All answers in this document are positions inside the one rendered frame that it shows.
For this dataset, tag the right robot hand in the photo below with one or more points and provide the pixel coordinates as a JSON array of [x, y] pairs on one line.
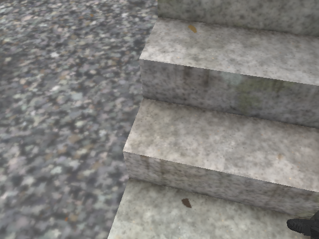
[[305, 226]]

